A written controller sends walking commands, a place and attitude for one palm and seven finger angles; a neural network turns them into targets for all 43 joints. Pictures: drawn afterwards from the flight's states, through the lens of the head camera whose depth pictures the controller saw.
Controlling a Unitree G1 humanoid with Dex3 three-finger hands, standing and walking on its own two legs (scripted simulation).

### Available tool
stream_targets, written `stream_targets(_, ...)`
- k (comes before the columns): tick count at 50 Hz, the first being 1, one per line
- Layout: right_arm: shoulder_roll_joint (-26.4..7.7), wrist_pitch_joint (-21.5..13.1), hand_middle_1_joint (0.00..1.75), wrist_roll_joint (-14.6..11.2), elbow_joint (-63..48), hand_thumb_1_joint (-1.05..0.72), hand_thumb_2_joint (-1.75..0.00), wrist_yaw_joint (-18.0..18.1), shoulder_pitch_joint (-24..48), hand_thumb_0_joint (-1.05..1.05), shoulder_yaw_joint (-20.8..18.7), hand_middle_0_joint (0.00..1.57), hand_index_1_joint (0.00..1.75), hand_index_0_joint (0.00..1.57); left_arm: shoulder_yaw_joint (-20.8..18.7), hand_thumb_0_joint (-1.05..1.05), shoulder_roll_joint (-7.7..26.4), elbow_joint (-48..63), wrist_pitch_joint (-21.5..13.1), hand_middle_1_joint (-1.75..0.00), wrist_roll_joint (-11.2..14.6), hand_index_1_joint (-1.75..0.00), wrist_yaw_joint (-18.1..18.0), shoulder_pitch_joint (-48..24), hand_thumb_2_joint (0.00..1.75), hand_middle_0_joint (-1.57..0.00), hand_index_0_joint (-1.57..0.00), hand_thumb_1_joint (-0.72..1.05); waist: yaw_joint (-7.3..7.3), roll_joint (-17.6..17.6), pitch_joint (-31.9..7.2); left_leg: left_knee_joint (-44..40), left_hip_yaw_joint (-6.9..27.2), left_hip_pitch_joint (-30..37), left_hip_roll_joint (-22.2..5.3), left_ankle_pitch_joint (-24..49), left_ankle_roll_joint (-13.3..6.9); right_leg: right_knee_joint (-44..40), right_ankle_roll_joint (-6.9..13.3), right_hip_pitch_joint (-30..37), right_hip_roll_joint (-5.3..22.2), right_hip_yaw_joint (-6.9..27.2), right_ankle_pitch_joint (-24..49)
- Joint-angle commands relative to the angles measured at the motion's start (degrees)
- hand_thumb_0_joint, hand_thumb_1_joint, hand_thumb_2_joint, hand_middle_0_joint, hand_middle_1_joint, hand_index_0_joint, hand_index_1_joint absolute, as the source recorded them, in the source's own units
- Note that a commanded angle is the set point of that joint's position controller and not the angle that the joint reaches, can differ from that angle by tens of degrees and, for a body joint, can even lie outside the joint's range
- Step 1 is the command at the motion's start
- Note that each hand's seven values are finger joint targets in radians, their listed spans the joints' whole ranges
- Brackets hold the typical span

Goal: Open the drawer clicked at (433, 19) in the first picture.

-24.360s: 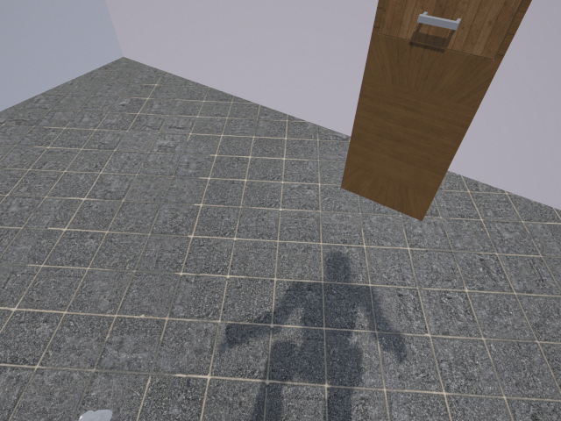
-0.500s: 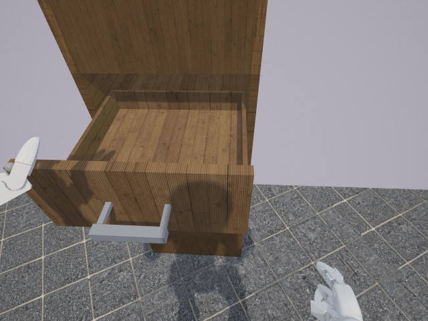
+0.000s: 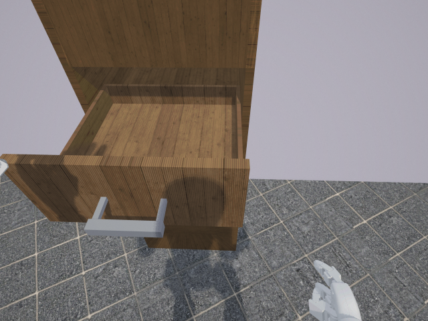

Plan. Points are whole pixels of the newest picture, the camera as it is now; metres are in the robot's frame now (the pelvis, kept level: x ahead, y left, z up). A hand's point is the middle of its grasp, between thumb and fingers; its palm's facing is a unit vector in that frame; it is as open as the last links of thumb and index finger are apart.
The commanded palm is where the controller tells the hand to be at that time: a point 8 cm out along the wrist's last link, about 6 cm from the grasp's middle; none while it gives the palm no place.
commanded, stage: step back with the hand held close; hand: left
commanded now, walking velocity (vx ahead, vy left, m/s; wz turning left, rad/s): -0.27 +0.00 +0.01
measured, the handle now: (129, 216) +0.25 +0.18 +0.10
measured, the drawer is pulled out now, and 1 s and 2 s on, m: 0.29 0.29 0.29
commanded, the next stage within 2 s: stop stepping back and stand still in 0.82 s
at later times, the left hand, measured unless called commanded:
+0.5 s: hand out of the picture +0.11 +0.24 +0.29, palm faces +0.62 -0.68 -0.39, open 7.4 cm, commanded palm +0.04 +0.28 +0.29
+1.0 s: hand out of the picture -0.04 +0.22 +0.29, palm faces +0.54 -0.74 -0.41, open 7.4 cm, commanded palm -0.11 +0.27 +0.29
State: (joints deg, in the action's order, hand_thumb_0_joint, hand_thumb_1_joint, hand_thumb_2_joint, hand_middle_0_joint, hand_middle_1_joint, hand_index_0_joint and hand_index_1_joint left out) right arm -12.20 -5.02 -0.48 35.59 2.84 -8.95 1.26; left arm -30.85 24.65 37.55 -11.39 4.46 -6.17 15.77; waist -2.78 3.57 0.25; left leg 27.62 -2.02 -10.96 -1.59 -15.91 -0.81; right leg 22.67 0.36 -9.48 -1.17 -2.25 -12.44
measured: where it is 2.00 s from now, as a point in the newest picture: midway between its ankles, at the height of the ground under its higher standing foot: outside the picture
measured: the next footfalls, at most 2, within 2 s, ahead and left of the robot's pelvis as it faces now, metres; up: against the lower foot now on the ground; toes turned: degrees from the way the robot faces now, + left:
left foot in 0.66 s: -0.07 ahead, +0.14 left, +0.00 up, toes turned +4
right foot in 0.92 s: -0.20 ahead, -0.10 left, +0.00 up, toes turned -1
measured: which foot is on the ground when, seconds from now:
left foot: down 0.00-0.48, up 0.50-0.64, down 0.66-0.94, up 0.96-1.00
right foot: down 0.00-0.70, up 0.72-0.90, down 0.92-1.00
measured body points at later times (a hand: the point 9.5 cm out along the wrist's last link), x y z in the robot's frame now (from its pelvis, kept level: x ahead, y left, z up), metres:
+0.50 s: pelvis -0.08 +0.00 -0.02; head -0.06 +0.00 +0.43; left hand +0.08 +0.27 +0.31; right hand +0.08 -0.23 -0.11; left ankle -0.02 +0.11 -0.74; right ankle -0.07 -0.11 -0.74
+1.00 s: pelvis -0.25 +0.00 -0.01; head -0.21 +0.00 +0.43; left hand -0.07 +0.25 +0.31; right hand -0.05 -0.22 -0.09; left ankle -0.15 +0.12 -0.72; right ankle -0.24 -0.10 -0.74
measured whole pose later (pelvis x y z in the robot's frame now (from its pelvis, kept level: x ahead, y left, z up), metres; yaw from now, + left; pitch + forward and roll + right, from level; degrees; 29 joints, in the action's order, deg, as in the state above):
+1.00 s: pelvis -0.25 +0.00 -0.01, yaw -1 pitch +1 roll -1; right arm -10.2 -7.6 -0.6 36.4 1.0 -6.5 -0.1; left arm -34.9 27.9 43.2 -16.0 3.1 -7.8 14.6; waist -0.8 0.9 3.3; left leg 43.9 -0.3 -30.6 -3.2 -17.9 1.3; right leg 33.1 2.4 -16.7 -3.1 -1.8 -17.1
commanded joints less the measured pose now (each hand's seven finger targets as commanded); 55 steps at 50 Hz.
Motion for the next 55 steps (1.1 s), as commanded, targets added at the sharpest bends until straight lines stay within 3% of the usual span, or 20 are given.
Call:
stream_targets(1,-7.2,-2.0,0.3,-0.5,-9.1,-0.9,-0.9,0.7,4.5,0.0,-3.5,0.2,0.3,0.2,-7.0,0.0,13.7,10.5,-3.8,-0.3,-0.6,-0.3,-1.5,-2.1,0.9,-0.2,-0.2,0.9,2.55,-1.5,-9.3,0.4,2.2,3.0,-2.8,18.3,-0.4,-2.1,1.1,-3.3,7.9,6.7,20.7)
stream_targets(7,-7.6,-1.2,0.3,-0.6,-10.9,-0.9,-0.9,0.6,3.6,0.0,-5.0,0.2,0.3,0.2,-13.6,0.0,18.0,15.8,-4.8,-0.3,-0.4,-0.3,-2.9,6.8,0.9,-0.2,-0.2,0.9,2.35,0.2,-15.4,0.7,3.8,-0.4,-4.5,25.6,-0.1,4.4,1.0,0.9,6.6,5.2,26.1)
stream_targets(12,-8.0,-1.5,0.3,0.0,-11.4,-0.9,-0.9,1.4,2.4,0.0,-5.7,0.2,0.3,0.2,-15.6,0.0,18.4,16.1,-5.5,-0.3,-0.4,-0.3,-4.2,9.1,0.9,-0.2,-0.2,0.9,2.36,2.7,-13.1,-1.7,6.0,-6.0,-6.3,23.0,-0.6,8.0,0.7,0.2,4.5,4.3,19.7)
stream_targets(17,-7.8,-3.8,0.3,2.8,-9.5,-0.9,-0.9,2.8,0.5,0.0,-6.4,0.2,0.3,0.2,-15.2,0.0,16.9,15.9,-6.7,-0.3,-1.5,-0.3,-5.7,3.6,0.9,-0.2,-0.2,0.9,3.03,10.1,-8.7,-8.0,9.9,-16.4,-12.4,14.7,-3.7,20.5,0.2,-1.7,0.7,2.3,-6.9)
stream_targets(19,-7.0,-5.1,0.3,3.1,-8.6,-0.9,-0.9,3.0,-0.5,0.0,-6.5,0.2,0.3,0.2,-14.3,0.0,15.6,13.1,-7.2,-0.3,-1.8,-0.3,-6.1,0.6,0.9,-0.2,-0.2,0.9,3.5,7.3,-6.9,-6.6,11.6,-19.1,-13.9,12.2,-5.5,22.3,0.4,-1.9,0.7,3.8,-11.0)
stream_targets(21,-7.1,-5.6,0.3,2.7,-7.8,-0.9,-0.9,2.6,-0.6,0.0,-6.3,0.2,0.3,0.2,-13.0,0.0,14.5,12.2,-7.3,-0.3,-2.2,-0.3,-6.0,-0.1,0.9,-0.2,-0.2,0.9,3.87,4.5,-8.5,-0.3,10.6,-14.4,-11.4,14.6,-4.2,13.6,1.8,-2.6,3.3,6.6,-4.5)
stream_targets(24,-6.0,-4.7,0.3,-0.2,-7.8,-0.9,-0.9,1.5,0.2,0.0,-5.8,0.2,0.3,0.2,-10.7,0.0,15.4,12.3,-6.6,-0.3,-1.7,-0.3,-5.0,-4.2,0.9,-0.2,-0.2,0.9,4.82,-12.2,-9.4,19.9,2.2,-8.7,1.4,-5.1,1.7,-5.1,8.5,-9.8,19.2,24.0,15.0)
stream_targets(25,-5.7,-4.7,0.3,-1.0,-8.2,-0.9,-0.9,1.2,1.8,0.0,-5.6,0.2,0.3,0.2,-10.7,0.0,15.7,11.5,-6.3,-0.3,-1.5,-0.3,-4.6,-3.8,0.9,-0.2,-0.2,0.9,3.16,-13.9,-7.8,28.2,3.7,-10.8,1.6,-9.8,1.4,-5.7,10.3,-10.2,21.3,23.1,16.8)
stream_targets(30,-4.5,-3.9,0.3,-0.6,-7.6,-0.9,-0.9,1.5,2.0,0.0,-3.6,0.2,0.3,0.2,-12.0,0.0,16.4,10.7,-6.0,-0.3,-2.2,-0.3,-4.5,-0.6,0.9,-0.2,-0.2,0.9,3.46,-10.1,-6.3,9.3,1.6,-6.9,-0.9,-5.3,1.2,0.6,5.8,-7.7,14.5,11.8,24.9)
stream_targets(31,-5.2,-4.0,0.3,-0.3,-7.0,-0.9,-0.9,1.6,1.1,0.0,-3.6,0.2,0.3,0.2,-12.0,0.0,16.5,11.7,-6.2,-0.3,-1.9,-0.3,-4.5,-0.7,0.9,-0.2,-0.2,0.9,3.82,-8.4,-6.6,2.0,1.2,-5.3,-1.0,-1.2,0.9,1.8,4.1,-7.4,12.5,10.4,21.4)
stream_targets(34,-8.0,-4.8,0.3,-0.1,-8.4,-0.9,-0.9,1.2,2.6,0.0,-5.2,0.2,0.3,0.2,-12.9,0.0,16.5,16.0,-7.5,-0.3,-0.7,-0.3,-4.2,0.8,0.9,-0.2,-0.2,0.9,1.88,7.0,-9.9,-6.3,10.9,-8.9,-13.2,17.8,-3.6,12.7,-1.2,-4.0,1.6,3.8,5.1)
stream_targets(35,-7.4,-4.9,0.3,0.3,-8.5,-0.9,-0.9,1.1,2.1,0.0,-5.2,0.2,0.3,0.2,-14.3,0.0,17.0,14.5,-7.5,-0.3,-0.7,-0.3,-3.9,1.8,0.9,-0.2,-0.2,0.9,2.52,10.3,-10.1,-9.7,10.9,-13.2,-14.2,13.1,-4.0,19.1,-1.2,-3.0,0.5,2.2,-4.5)
stream_targets(38,-6.7,-6.6,0.3,1.6,-6.9,-0.9,-0.9,0.6,0.9,0.0,-5.6,0.2,0.3,0.2,-12.8,0.0,15.9,18.0,-8.1,-0.3,-0.8,-0.3,-3.9,-3.9,0.9,-0.2,-0.2,0.9,2.85,10.1,-9.0,-6.4,11.3,-10.1,-17.0,27.0,-6.9,26.5,-1.0,-8.7,-0.2,3.3,-12.5)
stream_targets(40,-7.0,-7.3,0.3,0.9,-6.0,-0.9,-0.9,-0.4,0.8,0.0,-5.9,0.2,0.3,0.2,-10.4,0.0,13.7,15.6,-7.2,-0.3,-1.2,-0.3,-3.4,-2.9,0.9,-0.2,-0.2,0.9,3.0,9.5,-9.8,-3.9,8.6,-4.2,-15.6,33.3,-5.7,21.7,-1.1,-9.2,-0.3,1.4,-11.3)
stream_targets(44,-7.5,-7.0,0.3,0.7,-5.9,-0.9,-0.9,-1.1,3.2,0.0,-5.2,0.2,0.3,0.2,-9.3,0.0,13.8,13.5,-6.6,-0.3,-0.9,-0.3,-2.5,-5.8,0.9,-0.2,-0.2,0.9,2.9,8.6,-7.7,-3.7,8.1,-8.3,-14.6,22.6,-4.1,10.9,-0.5,-3.8,0.4,1.9,-5.9)
stream_targets(45,-7.4,-6.7,0.3,0.4,-6.5,-0.9,-0.9,-1.2,4.2,0.0,-5.0,0.2,0.3,0.2,-10.2,0.0,15.2,13.3,-6.6,-0.3,-0.9,-0.3,-2.4,-6.5,0.9,-0.2,-0.2,0.9,2.71,4.1,-6.5,-1.0,6.7,-11.7,-12.4,14.6,-2.9,6.2,0.5,-3.1,3.0,5.2,1.0)
stream_targets(47,-5.2,-5.3,0.3,-0.5,-7.1,-0.9,-0.9,-1.2,2.6,0.0,-4.5,0.2,0.3,0.2,-13.0,0.0,20.4,12.9,-6.9,-0.3,-1.0,-0.3,-2.9,-5.4,0.9,-0.2,-0.2,0.9,3.31,-11.3,-8.0,16.8,-1.2,-11.5,-0.5,-5.6,2.7,-7.6,6.0,-7.2,19.0,22.5,18.4)
stream_targets(49,-4.6,-4.6,0.3,-1.3,-8.5,-0.9,-0.9,-1.1,2.6,0.0,-4.1,0.2,0.3,0.2,-13.4,0.0,19.6,15.8,-6.3,-0.3,-1.2,-0.3,-3.6,-1.5,0.9,-0.2,-0.2,0.9,2.72,-12.8,-12.1,32.3,3.7,-16.1,1.0,-8.6,2.3,-3.2,7.7,-1.7,19.8,18.2,27.7)
stream_targets(51,-3.5,-3.5,0.3,-0.7,-9.2,-0.9,-0.9,0.0,2.0,0.0,-3.0,0.2,0.3,0.2,-15.1,0.0,18.4,14.6,-5.7,-0.3,-1.1,-0.3,-4.2,2.5,0.9,-0.2,-0.2,0.9,3.27,-9.9,-12.0,25.3,2.6,-12.1,0.2,-5.4,2.3,-2.0,7.2,-3.6,15.3,11.7,15.3)
stream_targets(55,-6.0,-3.5,0.3,0.4,-7.4,-0.9,-0.9,1.6,0.7,0.0,-3.1,0.2,0.3,0.2,-12.5,0.0,16.4,9.8,-5.8,-0.3,-1.0,-0.3,-4.8,-0.2,0.9,-0.2,-0.2,0.9,4.17,-6.3,-5.0,0.0,0.3,-1.0,0.0,-5.9,-0.1,-7.9,4.0,-12.5,11.7,12.8,-17.4)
